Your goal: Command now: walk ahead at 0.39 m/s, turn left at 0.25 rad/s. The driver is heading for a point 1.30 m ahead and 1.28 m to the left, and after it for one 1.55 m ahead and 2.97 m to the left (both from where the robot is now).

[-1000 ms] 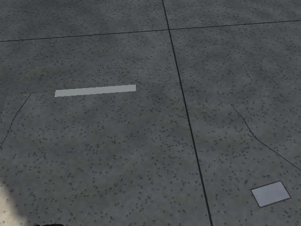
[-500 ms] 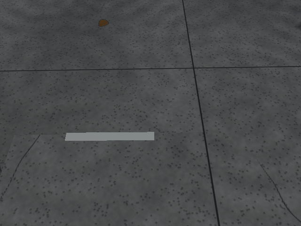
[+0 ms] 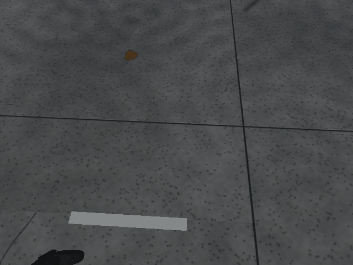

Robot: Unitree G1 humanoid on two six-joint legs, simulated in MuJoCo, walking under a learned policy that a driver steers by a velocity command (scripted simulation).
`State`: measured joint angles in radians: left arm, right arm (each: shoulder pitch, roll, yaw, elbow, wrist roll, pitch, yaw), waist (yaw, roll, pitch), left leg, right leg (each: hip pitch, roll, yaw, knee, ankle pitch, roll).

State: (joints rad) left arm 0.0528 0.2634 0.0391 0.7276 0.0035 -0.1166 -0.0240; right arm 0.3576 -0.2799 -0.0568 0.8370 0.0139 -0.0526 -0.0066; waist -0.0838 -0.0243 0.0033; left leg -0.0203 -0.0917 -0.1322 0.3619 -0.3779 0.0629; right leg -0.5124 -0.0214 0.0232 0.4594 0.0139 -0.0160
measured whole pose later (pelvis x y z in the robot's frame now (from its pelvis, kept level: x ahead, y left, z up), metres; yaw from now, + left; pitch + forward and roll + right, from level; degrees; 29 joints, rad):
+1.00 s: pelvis +0.17 -0.01 +0.00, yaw +32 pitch +2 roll +0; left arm 0.14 0.29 0.07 0.77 0.03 -0.01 0.00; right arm 0.15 -0.33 -0.09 0.59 0.01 0.05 -0.03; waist 0.00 0.04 0.02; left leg -0.45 -0.11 -0.18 0.75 -0.41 0.01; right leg -0.30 0.02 0.03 0.53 -0.24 -0.01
